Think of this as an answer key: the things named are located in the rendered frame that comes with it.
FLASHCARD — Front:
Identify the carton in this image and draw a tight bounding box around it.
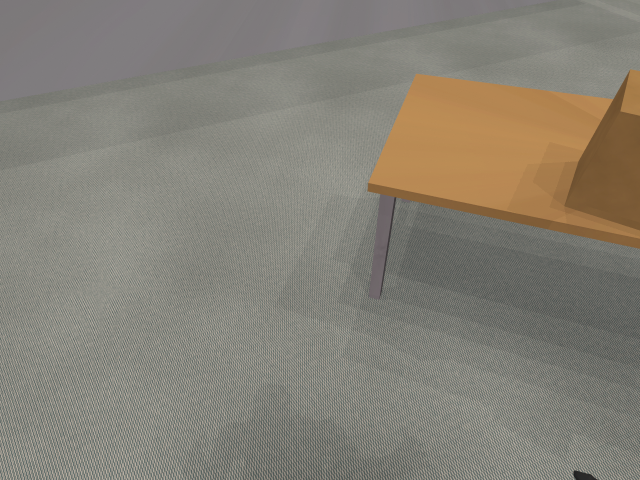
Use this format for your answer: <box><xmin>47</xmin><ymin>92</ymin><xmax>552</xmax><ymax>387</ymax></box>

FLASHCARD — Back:
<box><xmin>564</xmin><ymin>69</ymin><xmax>640</xmax><ymax>230</ymax></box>

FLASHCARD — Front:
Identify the table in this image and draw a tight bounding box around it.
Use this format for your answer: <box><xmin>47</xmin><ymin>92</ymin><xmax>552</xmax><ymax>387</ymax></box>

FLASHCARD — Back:
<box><xmin>368</xmin><ymin>74</ymin><xmax>640</xmax><ymax>300</ymax></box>

